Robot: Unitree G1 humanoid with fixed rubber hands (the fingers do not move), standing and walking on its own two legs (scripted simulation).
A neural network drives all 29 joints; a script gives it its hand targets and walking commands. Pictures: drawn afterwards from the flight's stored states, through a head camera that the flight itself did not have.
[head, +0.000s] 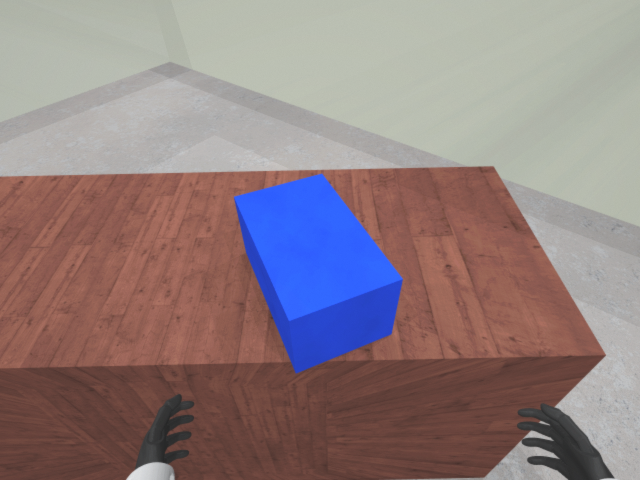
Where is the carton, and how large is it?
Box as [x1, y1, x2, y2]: [234, 174, 402, 372]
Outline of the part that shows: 322,174 234,197 246,253 295,372 298,372 390,334 402,278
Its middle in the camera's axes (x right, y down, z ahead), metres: -0.02 +0.04 +0.67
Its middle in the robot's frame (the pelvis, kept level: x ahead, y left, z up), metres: +0.48 +0.04 -0.02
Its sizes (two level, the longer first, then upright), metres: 0.287 0.172 0.144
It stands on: a pedestal, 0.69 m high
